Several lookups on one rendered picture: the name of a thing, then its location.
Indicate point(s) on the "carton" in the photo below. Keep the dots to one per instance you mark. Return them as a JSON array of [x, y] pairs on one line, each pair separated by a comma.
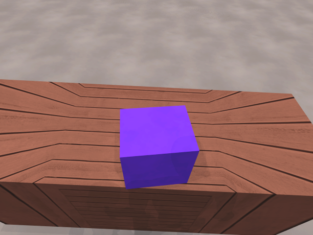
[[157, 146]]

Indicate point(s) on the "pedestal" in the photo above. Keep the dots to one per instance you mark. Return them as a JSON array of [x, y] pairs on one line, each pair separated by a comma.
[[60, 160]]

